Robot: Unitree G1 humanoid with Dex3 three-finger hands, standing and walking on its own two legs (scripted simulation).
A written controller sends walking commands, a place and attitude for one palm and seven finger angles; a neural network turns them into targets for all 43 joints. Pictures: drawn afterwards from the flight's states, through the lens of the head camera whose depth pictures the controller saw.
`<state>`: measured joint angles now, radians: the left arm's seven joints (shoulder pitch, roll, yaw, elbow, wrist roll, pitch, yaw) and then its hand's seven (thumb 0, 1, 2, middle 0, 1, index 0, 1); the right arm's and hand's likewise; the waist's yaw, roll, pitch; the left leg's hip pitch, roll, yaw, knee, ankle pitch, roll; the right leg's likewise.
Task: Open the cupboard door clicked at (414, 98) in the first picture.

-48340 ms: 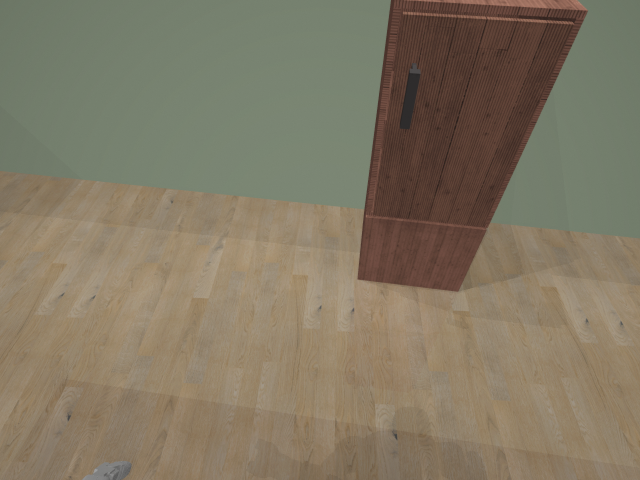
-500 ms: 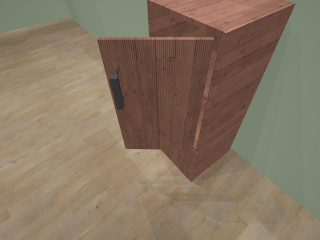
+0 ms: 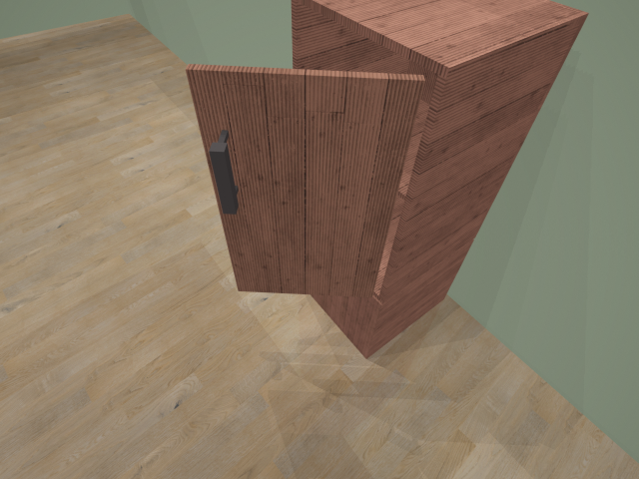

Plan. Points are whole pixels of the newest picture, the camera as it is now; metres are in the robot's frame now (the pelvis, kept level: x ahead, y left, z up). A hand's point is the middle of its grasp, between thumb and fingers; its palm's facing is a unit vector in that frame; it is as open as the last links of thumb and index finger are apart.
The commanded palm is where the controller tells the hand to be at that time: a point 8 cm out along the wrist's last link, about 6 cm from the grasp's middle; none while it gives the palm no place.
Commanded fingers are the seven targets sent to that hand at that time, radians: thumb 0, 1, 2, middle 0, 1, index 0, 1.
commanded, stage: look again from close up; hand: left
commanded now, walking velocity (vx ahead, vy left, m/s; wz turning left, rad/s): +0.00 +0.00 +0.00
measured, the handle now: (227, 172) +0.58 +0.21 +0.04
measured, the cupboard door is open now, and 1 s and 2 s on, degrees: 50 50 50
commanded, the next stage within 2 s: raise the hand with hooked fingers in 0.30 s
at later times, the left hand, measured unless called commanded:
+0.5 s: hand out of the picture +0.10 +0.20 -0.11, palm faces +0.22 -0.95 -0.22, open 7.4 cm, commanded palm +0.10 +0.24 -0.06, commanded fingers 0.00 0.76 0.84 -0.21 -0.39 -0.21 -0.39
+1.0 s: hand (143, 468) +0.14 +0.21 -0.02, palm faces +0.09 -0.99 -0.08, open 9.6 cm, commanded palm +0.13 +0.26 -0.02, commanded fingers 0.00 0.18 0.59 -0.25 -0.76 -0.25 -0.76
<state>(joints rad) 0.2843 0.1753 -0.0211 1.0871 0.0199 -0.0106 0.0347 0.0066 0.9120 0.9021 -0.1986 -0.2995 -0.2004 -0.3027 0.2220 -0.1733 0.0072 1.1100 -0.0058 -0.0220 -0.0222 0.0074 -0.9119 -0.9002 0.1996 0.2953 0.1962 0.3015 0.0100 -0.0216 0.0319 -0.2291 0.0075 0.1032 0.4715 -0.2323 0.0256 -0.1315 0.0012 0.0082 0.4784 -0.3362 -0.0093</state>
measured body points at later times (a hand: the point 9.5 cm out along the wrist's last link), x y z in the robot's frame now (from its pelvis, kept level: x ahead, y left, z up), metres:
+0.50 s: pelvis +0.00 +0.00 +0.00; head +0.02 -0.01 +0.45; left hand +0.09 +0.25 -0.09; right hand +0.07 -0.24 -0.14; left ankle +0.01 +0.10 -0.74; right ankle -0.05 -0.11 -0.74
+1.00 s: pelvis -0.06 -0.02 -0.09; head -0.01 -0.01 +0.36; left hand +0.13 +0.26 -0.01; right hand +0.18 -0.24 -0.15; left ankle +0.01 +0.10 -0.74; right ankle -0.05 -0.11 -0.74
